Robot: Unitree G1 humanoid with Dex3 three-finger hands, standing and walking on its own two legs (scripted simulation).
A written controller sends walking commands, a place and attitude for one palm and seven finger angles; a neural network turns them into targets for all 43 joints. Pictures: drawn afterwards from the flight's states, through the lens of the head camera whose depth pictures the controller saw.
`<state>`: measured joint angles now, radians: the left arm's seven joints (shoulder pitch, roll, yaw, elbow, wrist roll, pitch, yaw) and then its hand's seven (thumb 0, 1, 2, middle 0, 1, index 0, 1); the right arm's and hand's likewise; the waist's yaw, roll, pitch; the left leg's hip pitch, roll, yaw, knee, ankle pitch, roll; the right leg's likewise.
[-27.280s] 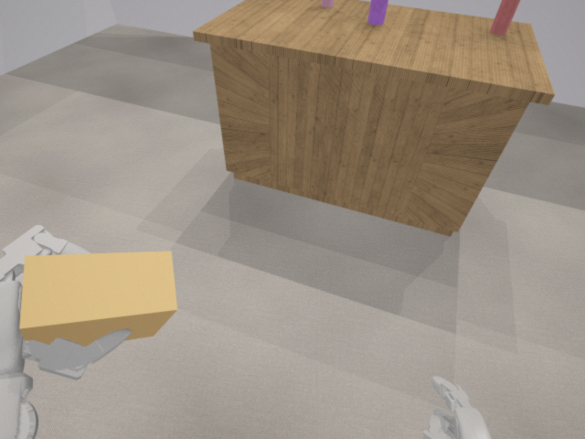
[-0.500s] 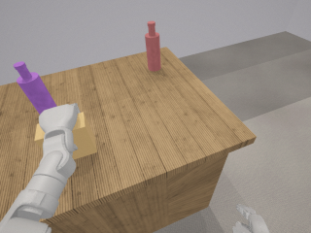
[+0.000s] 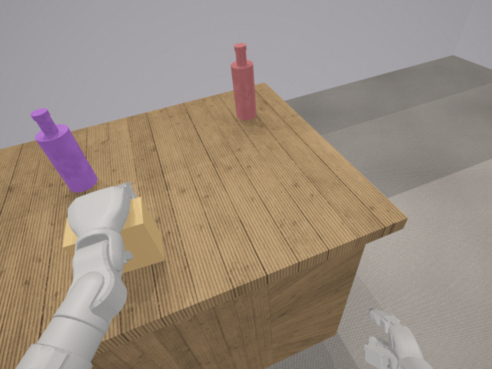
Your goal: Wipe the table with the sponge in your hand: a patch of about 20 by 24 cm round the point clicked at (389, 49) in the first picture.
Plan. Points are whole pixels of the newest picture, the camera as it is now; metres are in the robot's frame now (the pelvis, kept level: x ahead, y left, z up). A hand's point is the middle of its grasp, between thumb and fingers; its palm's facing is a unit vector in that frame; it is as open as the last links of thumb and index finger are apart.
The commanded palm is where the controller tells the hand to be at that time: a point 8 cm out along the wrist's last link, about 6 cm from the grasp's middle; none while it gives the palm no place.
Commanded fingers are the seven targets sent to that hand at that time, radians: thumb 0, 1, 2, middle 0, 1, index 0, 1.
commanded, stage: wipe back along the middle lane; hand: left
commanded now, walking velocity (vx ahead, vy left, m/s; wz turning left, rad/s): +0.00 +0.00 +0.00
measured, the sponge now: (123, 246) +0.31 +0.27 +0.04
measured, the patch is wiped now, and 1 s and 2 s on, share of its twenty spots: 0.65 0.70 0.85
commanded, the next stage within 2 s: slide across to the third lane in 0.52 s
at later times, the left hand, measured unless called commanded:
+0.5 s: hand (119, 253) +0.26 +0.23 +0.10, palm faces +0.11 -0.09 -0.99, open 10.0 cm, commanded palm +0.20 +0.22 +0.12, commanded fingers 0.00 0.10 1.30 -1.20 -1.60 -1.20 -1.60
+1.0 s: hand (133, 265) +0.24 +0.20 +0.10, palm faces +0.08 -0.08 -0.99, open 10.0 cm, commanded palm +0.21 +0.18 +0.14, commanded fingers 0.00 0.10 1.30 -1.20 -1.60 -1.20 -1.60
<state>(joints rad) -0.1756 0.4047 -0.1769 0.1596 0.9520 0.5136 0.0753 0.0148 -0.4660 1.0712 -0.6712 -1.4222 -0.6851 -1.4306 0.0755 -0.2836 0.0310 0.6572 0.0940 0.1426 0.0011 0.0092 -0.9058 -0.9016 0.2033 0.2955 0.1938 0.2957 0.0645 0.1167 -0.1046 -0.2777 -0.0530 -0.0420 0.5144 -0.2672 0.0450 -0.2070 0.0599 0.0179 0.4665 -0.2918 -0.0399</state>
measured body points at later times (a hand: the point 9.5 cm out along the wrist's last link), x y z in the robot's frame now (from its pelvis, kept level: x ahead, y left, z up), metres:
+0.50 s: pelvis -0.01 +0.00 +0.00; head -0.04 -0.05 +0.44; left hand +0.25 +0.23 +0.15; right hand +0.24 -0.20 -0.08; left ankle +0.00 +0.09 -0.74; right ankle -0.03 -0.10 -0.74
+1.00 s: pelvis -0.03 -0.02 +0.00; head -0.07 -0.07 +0.44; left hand +0.23 +0.20 +0.15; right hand +0.22 -0.22 -0.07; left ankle +0.00 +0.09 -0.74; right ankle -0.03 -0.10 -0.74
